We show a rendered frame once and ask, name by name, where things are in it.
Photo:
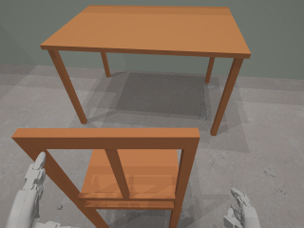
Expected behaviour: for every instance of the left robot hand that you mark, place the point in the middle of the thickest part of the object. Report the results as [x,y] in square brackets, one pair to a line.
[25,204]

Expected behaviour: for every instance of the chair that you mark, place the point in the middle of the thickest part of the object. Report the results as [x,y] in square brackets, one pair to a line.
[133,168]

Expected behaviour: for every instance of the right robot hand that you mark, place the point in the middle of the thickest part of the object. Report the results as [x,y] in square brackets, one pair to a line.
[246,217]

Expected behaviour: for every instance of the table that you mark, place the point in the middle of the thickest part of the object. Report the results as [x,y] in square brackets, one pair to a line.
[156,30]

